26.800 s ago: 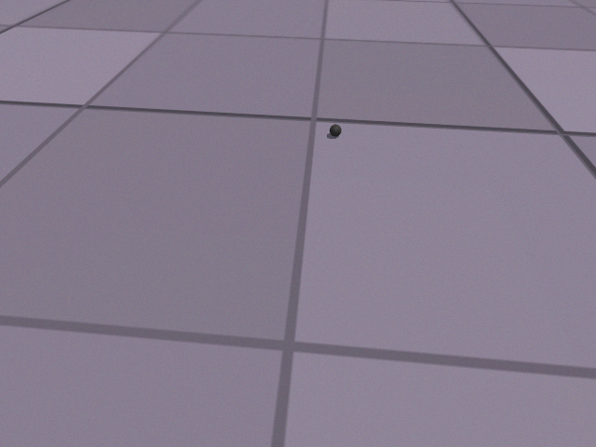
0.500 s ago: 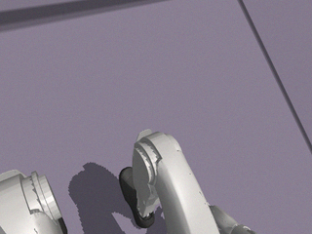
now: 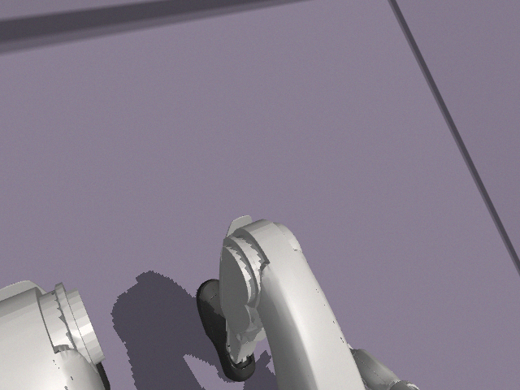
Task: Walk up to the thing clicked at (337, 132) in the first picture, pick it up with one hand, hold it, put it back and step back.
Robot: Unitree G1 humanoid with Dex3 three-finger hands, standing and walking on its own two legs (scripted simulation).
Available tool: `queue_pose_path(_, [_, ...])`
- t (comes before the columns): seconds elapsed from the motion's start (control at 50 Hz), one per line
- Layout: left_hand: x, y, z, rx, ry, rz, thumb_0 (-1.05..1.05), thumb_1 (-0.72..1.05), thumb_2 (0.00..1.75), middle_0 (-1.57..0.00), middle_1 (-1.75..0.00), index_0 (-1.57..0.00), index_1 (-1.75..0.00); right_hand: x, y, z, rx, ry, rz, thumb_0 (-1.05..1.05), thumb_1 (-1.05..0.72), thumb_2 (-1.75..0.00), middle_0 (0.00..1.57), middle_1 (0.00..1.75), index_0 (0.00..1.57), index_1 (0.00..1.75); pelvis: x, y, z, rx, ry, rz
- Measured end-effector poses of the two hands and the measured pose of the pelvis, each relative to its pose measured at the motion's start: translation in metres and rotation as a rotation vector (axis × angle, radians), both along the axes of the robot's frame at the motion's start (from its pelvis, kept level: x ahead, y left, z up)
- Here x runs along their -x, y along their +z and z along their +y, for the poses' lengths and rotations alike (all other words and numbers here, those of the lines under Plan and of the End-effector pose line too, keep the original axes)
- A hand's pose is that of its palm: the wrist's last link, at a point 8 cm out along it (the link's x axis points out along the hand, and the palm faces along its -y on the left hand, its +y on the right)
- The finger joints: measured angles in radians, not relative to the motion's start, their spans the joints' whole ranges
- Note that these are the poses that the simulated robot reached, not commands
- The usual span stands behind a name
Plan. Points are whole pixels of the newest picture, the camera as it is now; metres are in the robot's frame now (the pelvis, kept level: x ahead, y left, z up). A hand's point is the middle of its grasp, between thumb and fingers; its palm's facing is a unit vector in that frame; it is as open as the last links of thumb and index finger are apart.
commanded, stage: withdraw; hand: left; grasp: from above
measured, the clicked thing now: out of the picture +0.46 +0.37 -0.26
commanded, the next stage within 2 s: home in 0.88 s
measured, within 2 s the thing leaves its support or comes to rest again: neither
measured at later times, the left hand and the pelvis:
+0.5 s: hand out of the picture +0.42 +0.39 -0.07, palm faces -0.45 -0.12 -0.88, open 14.1 cm; pelvis +0.00 +0.00 +0.05, yaw +6 degrees
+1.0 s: hand out of the picture +0.43 +0.38 -0.13, palm faces -0.37 -0.10 -0.92, open 13.9 cm; pelvis -0.01 -0.01 +0.02, yaw +6 degrees
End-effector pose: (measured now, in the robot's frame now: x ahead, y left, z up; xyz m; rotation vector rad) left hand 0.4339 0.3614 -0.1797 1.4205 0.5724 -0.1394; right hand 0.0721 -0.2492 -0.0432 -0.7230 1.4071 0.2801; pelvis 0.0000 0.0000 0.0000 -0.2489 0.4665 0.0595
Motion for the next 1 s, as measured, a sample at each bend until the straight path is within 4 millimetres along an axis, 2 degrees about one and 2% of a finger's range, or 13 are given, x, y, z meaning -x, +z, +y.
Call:
queue_pose_path(0.1, [-0.005, 0.008, 0.001, -0.022, 0.009, -0.049, 0.00, -0.48, 0.98, -0.08, -1.03, -0.10, -1.02, -0.003, -0.001, 0.002, -0.014, 0.003, -0.019, 0.00, -0.90, -0.90, 0.20, 0.30, 0.20, 0.30, 0.001, -0.001, 0.000, -0.003, -0.002, 0.003])
queue_pose_path(0.18, [-0.012, 0.028, 0.007, -0.046, 0.026, -0.110, 0.00, -0.49, 0.98, -0.08, -1.02, -0.10, -1.01, -0.005, -0.005, 0.002, -0.035, -0.017, -0.030, 0.00, -0.90, -0.90, 0.20, 0.30, 0.20, 0.30, -0.001, 0.000, -0.001, -0.007, 0.002, 0.022])
queue_pose_path(0.28, [-0.015, 0.075, 0.023, -0.109, 0.057, -0.155, 0.00, -0.50, 0.99, -0.09, -1.01, -0.10, -1.01, -0.014, -0.012, 0.000, -0.077, -0.077, -0.058, 0.00, -0.91, -0.90, 0.20, 0.30, 0.20, 0.30, -0.005, 0.006, -0.002, -0.017, 0.012, 0.063])
queue_pose_path(0.38, [-0.003, 0.130, 0.037, -0.151, 0.097, -0.095, 0.00, -0.51, 0.99, -0.08, -1.00, -0.09, -1.00, -0.029, -0.016, 0.001, -0.131, -0.152, -0.086, 0.00, -0.91, -0.90, 0.20, 0.30, 0.20, 0.30, -0.004, 0.024, -0.002, -0.041, 0.036, 0.098])
queue_pose_path(0.44, [0.004, 0.156, 0.037, -0.137, 0.102, -0.017, 0.00, -0.51, 1.00, -0.08, -1.00, -0.09, -1.01, -0.037, -0.011, 0.002, -0.147, -0.180, -0.108, 0.00, -0.91, -0.90, 0.20, 0.30, 0.20, 0.30, -0.001, 0.039, -0.003, -0.057, 0.051, 0.103])
queue_pose_path(0.52, [0.013, 0.172, 0.027, -0.079, 0.077, 0.063, 0.00, -0.52, 1.01, -0.08, -1.00, -0.09, -1.01, -0.042, 0.002, -0.002, -0.130, -0.188, -0.132, 0.00, -0.91, -0.90, 0.20, 0.30, 0.20, 0.30, 0.005, 0.056, -0.005, -0.070, 0.065, 0.099])
queue_pose_path(0.62, [0.020, 0.169, 0.011, -0.001, 0.011, 0.093, 0.00, -0.51, 1.01, -0.09, -1.01, -0.09, -1.01, -0.037, 0.018, -0.016, -0.059, -0.181, -0.136, 0.00, -0.91, -0.90, 0.20, 0.30, 0.20, 0.30, 0.011, 0.064, -0.009, -0.076, 0.071, 0.096])
queue_pose_path(0.72, [0.022, 0.151, 0.007, 0.012, -0.056, 0.058, 0.00, -0.51, 1.01, -0.09, -1.00, -0.09, -1.01, -0.025, 0.022, -0.030, 0.025, -0.172, -0.116, 0.00, -0.91, -0.90, 0.20, 0.30, 0.20, 0.30, 0.015, 0.054, -0.011, -0.075, 0.069, 0.081])
queue_pose_path(0.8, [0.021, 0.130, 0.009, -0.012, -0.075, 0.037, 0.00, -0.51, 1.01, -0.09, -1.00, -0.09, -1.01, -0.013, 0.014, -0.034, 0.063, -0.171, -0.087, 0.00, -0.91, -0.90, 0.20, 0.30, 0.20, 0.30, 0.017, 0.040, -0.010, -0.073, 0.069, 0.066])
queue_pose_path(0.88, [0.016, 0.112, 0.010, -0.026, -0.069, 0.010, 0.00, -0.51, 1.01, -0.09, -1.01, -0.09, -1.01, 0.000, 0.002, -0.029, 0.069, -0.181, -0.061, 0.00, -0.91, -0.90, 0.20, 0.30, 0.20, 0.30, 0.018, 0.027, -0.008, -0.066, 0.066, 0.055])
queue_pose_path(0.94, [0.008, 0.105, 0.013, -0.042, -0.053, -0.023, 0.00, -0.50, 1.00, -0.09, -1.00, -0.10, -1.01, 0.009, -0.006, -0.021, 0.056, -0.194, -0.039, 0.00, -0.90, -0.90, 0.20, 0.30, 0.20, 0.30, 0.017, 0.021, -0.007, -0.063, 0.063, 0.059])
queue_pose_path(1.0, [-0.001, 0.108, 0.018, -0.066, -0.026, -0.062, 0.00, -0.49, 1.00, -0.10, -1.00, -0.11, -1.00, 0.016, -0.013, -0.012, 0.034, -0.218, -0.021, 0.00, -0.90, -0.90, 0.20, 0.30, 0.20, 0.30, 0.013, 0.018, -0.006, -0.060, 0.061, 0.075])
